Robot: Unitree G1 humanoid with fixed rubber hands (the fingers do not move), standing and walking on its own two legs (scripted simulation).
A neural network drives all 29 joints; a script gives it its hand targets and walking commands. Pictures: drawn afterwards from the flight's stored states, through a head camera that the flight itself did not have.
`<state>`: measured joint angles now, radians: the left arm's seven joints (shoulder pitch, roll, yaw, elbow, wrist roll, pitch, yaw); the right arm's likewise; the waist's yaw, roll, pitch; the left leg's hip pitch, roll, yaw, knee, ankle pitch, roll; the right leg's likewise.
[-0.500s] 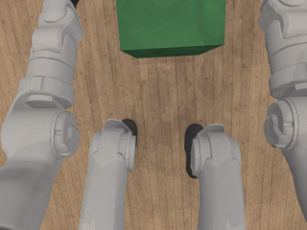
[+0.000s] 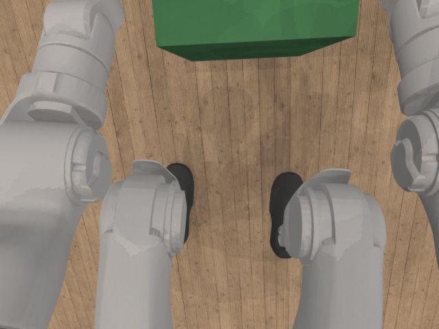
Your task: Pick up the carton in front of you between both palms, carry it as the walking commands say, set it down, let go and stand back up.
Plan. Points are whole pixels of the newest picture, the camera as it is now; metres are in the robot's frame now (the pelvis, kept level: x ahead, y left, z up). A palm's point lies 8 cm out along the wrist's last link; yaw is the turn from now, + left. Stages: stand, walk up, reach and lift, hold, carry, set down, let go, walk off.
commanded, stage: reach and lift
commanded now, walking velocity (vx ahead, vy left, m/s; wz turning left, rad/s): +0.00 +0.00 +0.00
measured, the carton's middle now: out of the picture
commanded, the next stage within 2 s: none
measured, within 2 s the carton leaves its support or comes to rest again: leaves its support in 0.64 s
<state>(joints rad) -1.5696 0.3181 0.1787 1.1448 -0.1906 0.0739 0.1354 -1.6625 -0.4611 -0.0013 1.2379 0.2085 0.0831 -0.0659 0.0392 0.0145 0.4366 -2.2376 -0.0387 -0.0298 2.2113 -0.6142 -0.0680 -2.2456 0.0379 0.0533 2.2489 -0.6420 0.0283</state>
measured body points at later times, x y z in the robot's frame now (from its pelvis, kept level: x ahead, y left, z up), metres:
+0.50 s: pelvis -0.01 +0.00 +0.00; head +0.38 -0.01 +0.22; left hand +0.57 +0.15 -0.18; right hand +0.59 -0.16 -0.18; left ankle +0.11 +0.13 -0.33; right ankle +0.09 -0.12 -0.33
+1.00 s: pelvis -0.02 +0.00 +0.08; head +0.28 -0.02 +0.42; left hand +0.52 +0.14 +0.00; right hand +0.53 -0.16 +0.00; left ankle +0.11 +0.14 -0.33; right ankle +0.09 -0.13 -0.33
